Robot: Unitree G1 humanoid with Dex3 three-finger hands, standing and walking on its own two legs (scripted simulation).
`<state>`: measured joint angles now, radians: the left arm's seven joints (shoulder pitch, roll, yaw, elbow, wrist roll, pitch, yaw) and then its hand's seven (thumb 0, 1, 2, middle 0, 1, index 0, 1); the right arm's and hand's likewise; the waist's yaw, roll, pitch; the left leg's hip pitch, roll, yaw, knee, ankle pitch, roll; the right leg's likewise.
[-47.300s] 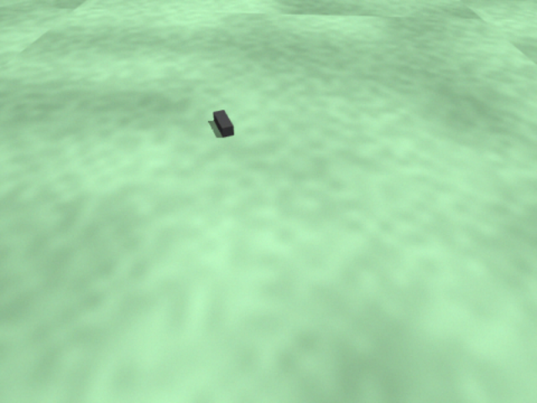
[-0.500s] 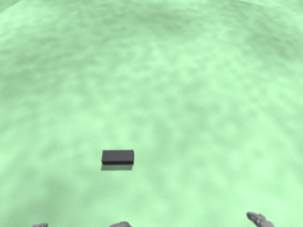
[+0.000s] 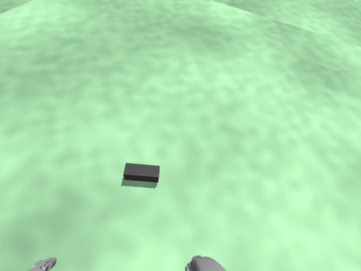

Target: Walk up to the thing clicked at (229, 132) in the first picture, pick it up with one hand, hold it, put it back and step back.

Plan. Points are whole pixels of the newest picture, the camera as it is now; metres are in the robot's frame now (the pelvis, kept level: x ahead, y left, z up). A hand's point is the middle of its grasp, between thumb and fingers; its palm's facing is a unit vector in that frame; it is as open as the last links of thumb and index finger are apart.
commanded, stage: step back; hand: left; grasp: from above
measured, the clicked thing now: (142, 172) +0.72 +0.14 -0.73
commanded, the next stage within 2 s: none
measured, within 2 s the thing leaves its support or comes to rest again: neither
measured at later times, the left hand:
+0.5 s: hand out of the picture -0.07 +0.21 -0.13, palm faces -0.06 -0.90 -0.43, open 7.4 cm
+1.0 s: hand out of the picture -0.24 +0.19 -0.16, palm faces -0.03 -0.93 -0.36, open 7.4 cm
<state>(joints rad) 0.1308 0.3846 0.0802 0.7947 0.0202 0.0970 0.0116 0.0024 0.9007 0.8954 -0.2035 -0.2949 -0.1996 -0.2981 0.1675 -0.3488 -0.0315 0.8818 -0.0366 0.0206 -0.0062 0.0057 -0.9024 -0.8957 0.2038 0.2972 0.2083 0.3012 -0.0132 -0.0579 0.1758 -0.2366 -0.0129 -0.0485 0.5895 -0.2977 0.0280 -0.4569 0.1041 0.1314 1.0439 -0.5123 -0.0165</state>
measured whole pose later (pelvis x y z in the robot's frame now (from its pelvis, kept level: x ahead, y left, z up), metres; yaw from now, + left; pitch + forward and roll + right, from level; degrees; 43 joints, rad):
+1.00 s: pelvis -0.34 -0.07 -0.01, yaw -3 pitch -2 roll -1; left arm 0.20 0.40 0.08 0.83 0.02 0.07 0.00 0.00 0.90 0.90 -0.20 -0.30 -0.20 -0.30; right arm 0.12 -0.38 -0.04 0.81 -0.04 0.02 -0.01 0.01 -0.90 -0.90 0.21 0.30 0.21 0.30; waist 0.02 -0.05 0.14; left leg -0.39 0.05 0.02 0.61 -0.20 0.02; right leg -0.30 0.02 0.11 0.93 -0.50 0.02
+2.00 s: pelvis -0.35 -0.08 -0.01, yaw +3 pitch -2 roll +1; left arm 0.12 0.37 0.05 1.01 0.01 -0.01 0.00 0.00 0.90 0.90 -0.21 -0.30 -0.20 -0.30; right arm 0.20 -0.36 -0.04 1.05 -0.04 0.00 0.01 0.00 -0.91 -0.90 0.20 0.30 0.21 0.30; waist 0.01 -0.02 0.07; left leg -0.23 -0.02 -0.01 0.60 -0.33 0.00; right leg -0.30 -0.08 -0.03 0.65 -0.33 0.01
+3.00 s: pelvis -0.35 -0.11 +0.02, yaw +2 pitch -3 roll +0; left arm 0.10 0.35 0.00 1.14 0.01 -0.01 -0.01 0.00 0.90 0.90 -0.20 -0.30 -0.20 -0.30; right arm 0.12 -0.35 -0.01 1.15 -0.01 0.00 0.02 0.01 -0.90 -0.90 0.20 0.30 0.21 0.30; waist -0.01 0.02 0.06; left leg -0.08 0.04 -0.02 0.31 -0.19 -0.05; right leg -0.14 -0.01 -0.04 0.34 -0.15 -0.01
